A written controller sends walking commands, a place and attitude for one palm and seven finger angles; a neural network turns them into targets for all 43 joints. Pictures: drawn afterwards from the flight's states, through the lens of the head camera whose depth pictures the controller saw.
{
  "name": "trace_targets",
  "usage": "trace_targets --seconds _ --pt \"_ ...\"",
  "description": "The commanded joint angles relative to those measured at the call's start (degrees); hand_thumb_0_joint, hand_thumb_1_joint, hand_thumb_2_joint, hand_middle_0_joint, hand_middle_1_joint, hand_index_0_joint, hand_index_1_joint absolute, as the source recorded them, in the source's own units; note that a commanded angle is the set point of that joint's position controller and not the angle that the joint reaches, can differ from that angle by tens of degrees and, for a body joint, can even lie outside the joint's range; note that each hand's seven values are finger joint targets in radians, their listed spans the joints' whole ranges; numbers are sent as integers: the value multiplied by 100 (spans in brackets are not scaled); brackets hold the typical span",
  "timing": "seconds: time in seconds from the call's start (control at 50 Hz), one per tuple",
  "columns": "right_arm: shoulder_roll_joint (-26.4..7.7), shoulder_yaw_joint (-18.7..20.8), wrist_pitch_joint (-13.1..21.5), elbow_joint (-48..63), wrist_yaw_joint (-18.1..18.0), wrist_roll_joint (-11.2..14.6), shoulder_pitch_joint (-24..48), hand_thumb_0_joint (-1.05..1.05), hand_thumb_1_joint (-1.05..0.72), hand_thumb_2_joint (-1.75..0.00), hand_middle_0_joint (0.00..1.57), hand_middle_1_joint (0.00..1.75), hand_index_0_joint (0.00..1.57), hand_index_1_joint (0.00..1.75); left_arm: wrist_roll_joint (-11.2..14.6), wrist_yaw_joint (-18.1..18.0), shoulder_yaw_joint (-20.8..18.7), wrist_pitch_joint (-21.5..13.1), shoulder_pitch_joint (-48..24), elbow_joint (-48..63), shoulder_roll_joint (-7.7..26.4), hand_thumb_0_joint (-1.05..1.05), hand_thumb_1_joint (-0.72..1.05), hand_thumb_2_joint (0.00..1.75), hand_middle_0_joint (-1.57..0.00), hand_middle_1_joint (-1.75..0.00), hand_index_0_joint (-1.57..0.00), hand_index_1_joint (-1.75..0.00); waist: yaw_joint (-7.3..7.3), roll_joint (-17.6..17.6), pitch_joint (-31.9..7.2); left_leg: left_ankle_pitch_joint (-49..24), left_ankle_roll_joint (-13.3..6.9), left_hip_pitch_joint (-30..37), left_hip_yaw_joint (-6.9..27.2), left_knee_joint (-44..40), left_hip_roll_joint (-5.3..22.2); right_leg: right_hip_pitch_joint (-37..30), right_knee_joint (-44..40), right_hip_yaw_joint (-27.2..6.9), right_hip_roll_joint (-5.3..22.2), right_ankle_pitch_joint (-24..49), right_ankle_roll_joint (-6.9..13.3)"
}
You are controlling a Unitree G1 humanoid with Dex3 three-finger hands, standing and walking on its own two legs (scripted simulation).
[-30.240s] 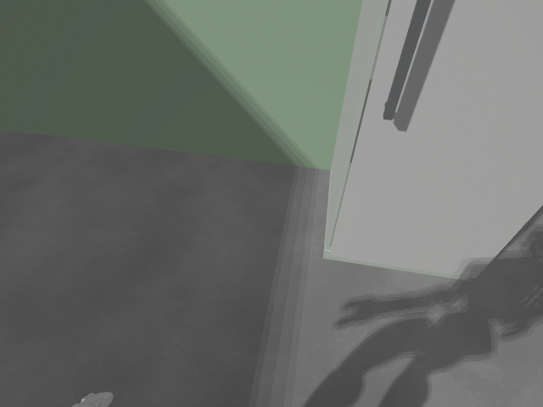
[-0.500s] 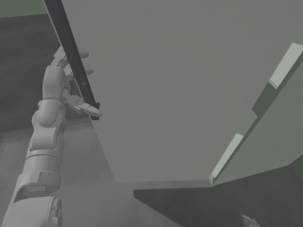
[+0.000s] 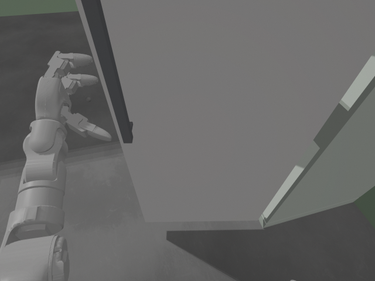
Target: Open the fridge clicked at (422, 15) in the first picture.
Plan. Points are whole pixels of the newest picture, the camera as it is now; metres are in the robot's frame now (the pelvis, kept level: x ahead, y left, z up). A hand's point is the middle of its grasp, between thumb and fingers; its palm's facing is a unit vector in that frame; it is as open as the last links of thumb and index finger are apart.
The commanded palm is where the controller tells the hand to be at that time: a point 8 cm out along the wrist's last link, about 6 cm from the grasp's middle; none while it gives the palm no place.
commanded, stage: slip the hand off the handle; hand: left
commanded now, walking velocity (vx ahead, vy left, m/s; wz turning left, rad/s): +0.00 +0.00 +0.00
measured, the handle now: (106, 42) +0.46 +0.16 +0.28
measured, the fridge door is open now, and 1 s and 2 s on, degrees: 76 76 76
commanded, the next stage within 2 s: draw the hand back to the body in 0.86 s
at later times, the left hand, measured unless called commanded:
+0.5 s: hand (75, 123) +0.35 +0.22 +0.18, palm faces +0.12 -0.98 -0.15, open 14.7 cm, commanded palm +0.32 +0.26 +0.19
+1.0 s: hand (60, 151) +0.29 +0.22 +0.18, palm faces +0.14 -0.98 -0.17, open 14.7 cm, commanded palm +0.25 +0.26 +0.19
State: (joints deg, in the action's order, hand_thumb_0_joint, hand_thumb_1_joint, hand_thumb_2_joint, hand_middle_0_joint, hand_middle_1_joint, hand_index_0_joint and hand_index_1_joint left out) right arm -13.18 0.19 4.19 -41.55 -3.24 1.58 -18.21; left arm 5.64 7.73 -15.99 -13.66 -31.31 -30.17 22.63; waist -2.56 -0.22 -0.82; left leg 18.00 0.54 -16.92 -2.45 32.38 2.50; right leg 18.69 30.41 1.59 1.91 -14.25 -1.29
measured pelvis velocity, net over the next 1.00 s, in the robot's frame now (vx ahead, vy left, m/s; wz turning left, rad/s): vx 0.00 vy -0.03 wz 0.04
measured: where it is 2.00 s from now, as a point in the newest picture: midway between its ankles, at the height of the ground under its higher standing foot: outside the picture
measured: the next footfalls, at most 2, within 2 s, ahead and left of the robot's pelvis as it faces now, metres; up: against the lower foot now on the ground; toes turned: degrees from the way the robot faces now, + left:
none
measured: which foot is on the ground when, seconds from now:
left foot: down 0.00-1.00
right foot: down 0.00-1.00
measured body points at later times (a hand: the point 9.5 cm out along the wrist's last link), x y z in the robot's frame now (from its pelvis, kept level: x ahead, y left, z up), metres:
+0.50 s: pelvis +0.01 +0.00 +0.00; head +0.01 +0.00 +0.45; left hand +0.34 +0.27 +0.19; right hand +0.14 -0.25 -0.10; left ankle -0.01 +0.12 -0.73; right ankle +0.01 -0.14 -0.73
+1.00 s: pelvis +0.00 -0.03 +0.00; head -0.01 -0.04 +0.44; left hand +0.27 +0.27 +0.19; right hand +0.19 -0.26 -0.09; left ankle -0.01 +0.12 -0.73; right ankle +0.01 -0.14 -0.73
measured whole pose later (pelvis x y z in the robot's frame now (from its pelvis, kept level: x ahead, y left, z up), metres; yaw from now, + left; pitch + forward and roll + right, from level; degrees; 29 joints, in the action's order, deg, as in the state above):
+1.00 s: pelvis +0.00 -0.03 +0.00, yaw +2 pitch -2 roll +0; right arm -14.7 -2.1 7.5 -38.7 -5.8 2.3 -10.8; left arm 13.8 15.4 -19.2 -9.8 -7.3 -5.7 20.8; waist 2.0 -2.0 0.0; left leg 19.2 2.7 -12.9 0.5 34.4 3.5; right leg 14.5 34.3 4.4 1.1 -17.5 0.6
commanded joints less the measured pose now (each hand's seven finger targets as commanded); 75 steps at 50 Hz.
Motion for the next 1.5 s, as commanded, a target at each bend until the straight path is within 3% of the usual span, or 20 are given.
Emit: trace_targets --seconds 0.0,0.1,0.2,0.24,0.3,0.34,0.48,0.62,0.74,0.86,0.96,0.98,1.0,1.08,1.1,1.24,1.28,1.38,1.46,1.48 --pt "-930 349 279 626 -65 -4 133 0 -90 -90 20 30 20 30 109 134 -299 -464 -2605 1199 1359 0 -55 20 -25 -115 -25 -115 -46 -306 -1529 -1581 -91 396 167 -443 -181 -634 -238 75 -337 1198 252" --pt "-953 324 273 608 -100 12 108 0 -90 -90 20 30 20 30 227 304 -354 -430 -2755 1025 1432 0 -55 20 -25 -115 -25 -115 -52 -353 -1510 -1520 -75 403 219 -477 -185 -585 -266 103 -337 1082 270" --pt "-913 362 327 851 -8 36 194 0 -90 -90 20 30 20 30 343 403 -142 -442 -1744 1801 1039 0 -55 20 -25 -115 -25 -115 154 -679 -1948 -2271 4 809 263 -357 -145 -722 -124 150 -353 1483 277" --pt "-958 359 320 879 -2 28 221 0 -90 -90 20 30 20 30 383 360 -446 -369 -1236 1777 1258 0 -55 20 -25 -115 -25 -115 223 -375 -1740 -2226 -19 606 254 -369 -144 -848 -109 156 -356 1558 267" --pt "-921 310 313 974 -11 56 423 0 -90 -90 20 30 20 30 463 328 -449 -213 -1055 2029 1082 0 -55 20 -25 -115 -25 -115 210 10 -1449 -1927 -56 361 211 -436 -146 -900 -98 166 -328 1538 239" --pt "-930 303 317 1006 -53 41 532 0 -90 -90 20 30 20 30 468 256 -751 -160 -988 2385 1403 0 -55 20 -25 -115 -25 -115 284 -172 -1441 -1834 -58 399 181 -440 -153 -978 -101 137 -317 1476 241" --pt "-797 206 463 1096 -90 18 841 0 -90 -90 20 30 20 30 411 249 -276 -190 -658 3287 921 0 -55 20 -25 -115 -25 -115 230 -587 -1383 -1776 -63 598 155 -380 -173 -939 -139 113 -311 1452 247" --pt "-838 130 456 1093 -221 81 1122 0 -90 -90 20 30 20 30 718 602 -452 149 -123 3129 972 0 -55 20 -25 -115 -25 -115 243 -46 -1081 -1215 -90 437 141 -390 -222 -920 -219 88 -233 1154 204" --pt "-808 88 540 1217 -226 49 1261 0 -90 -90 20 30 20 30 850 654 -746 131 541 3582 1120 0 -55 20 -25 -115 -25 -115 427 -101 -1245 -1409 -94 484 112 -259 -249 -1134 -101 10 -172 1487 186" --pt "-799 51 620 1152 -262 51 1333 0 -90 -90 20 30 20 30 907 675 -797 2 357 3789 1194 0 -55 20 -25 -115 -25 -115 285 -105 -881 -1090 -95 347 96 -212 -253 -899 -193 -95 -136 1157 134" --pt "-817 47 685 1099 -309 58 1360 0 -90 -90 20 30 20 30 955 775 -791 -1 437 3623 1200 0 -55 20 -25 -115 -25 -115 316 -217 -852 -901 -92 282 117 -192 -259 -868 -245 -176 -96 833 141" --pt "-912 20 652 1154 -370 254 1606 0 -90 -90 20 30 20 30 1378 866 -953 1095 989 2796 1324 0 -55 20 -25 -115 -25 -115 635 -155 -1091 -806 -109 218 142 -369 -292 -1328 -349 -255 -32 830 190" --pt "-870 -7 661 1330 -425 312 1743 0 -90 -90 20 30 20 30 1424 940 -794 1592 417 3717 1270 0 -55 20 -25 -115 -25 -115 597 -291 -1296 -877 -139 454 132 -431 -314 -1425 -437 -224 5 885 143" --pt "-880 -95 695 1468 -526 368 1872 0 -90 -90 20 30 20 30 1462 968 -868 2895 631 4041 1349 0 -55 20 -25 -115 -25 -115 624 -367 -1113 -1119 -180 523 172 -528 -324 -1402 -551 -121 -26 981 127" --pt "-846 -96 728 1524 -520 356 1859 0 -90 -90 20 30 20 30 1434 933 -849 2951 581 4473 1295 0 -55 20 -25 -115 -25 -115 597 -364 -1129 -1236 -183 643 186 -549 -313 -1371 -544 -45 -59 1074 126" --pt "-900 -63 861 1393 -445 257 1744 0 -90 -90 20 30 20 30 1538 704 -1247 2646 1708 4585 1119 0 -55 20 -25 -115 -25 -115 649 347 -794 -1370 -159 758 180 -659 -240 -1268 -596 114 -212 1103 118" --pt "-875 -92 841 1381 -454 267 1779 0 -90 -90 20 30 20 30 1482 692 -1110 2778 1658 4524 1019 0 -55 20 -25 -115 -25 -115 620 208 -561 -1156 -153 693 169 -749 -243 -1134 -681 96 -198 764 109" --pt "-798 -166 840 1491 -473 274 1921 0 -90 -90 20 30 20 30 1210 599 -691 2946 1432 5281 870 0 -51 22 -25 -113 -25 -113 584 -812 -383 -946 -129 866 173 -882 -261 -999 -796 125 -213 312 191" --pt "-825 -178 943 1445 -526 213 1912 0 -90 -90 20 30 20 30 1288 627 -860 2675 1504 5630 1001 0 -37 29 -24 -104 -24 -104 555 -392 -635 -1054 -140 1038 254 -916 -233 -1142 -819 179 -261 415 189" --pt "-644 -150 1079 1491 -432 -94 1883 0 -90 -90 20 30 20 30 450 -485 -1078 1997 1663 6333 1459 0 -33 31 -24 -102 -24 -102 664 -614 32 -917 -74 740 98 -960 -253 -1045 -1095 94 -183 258 186"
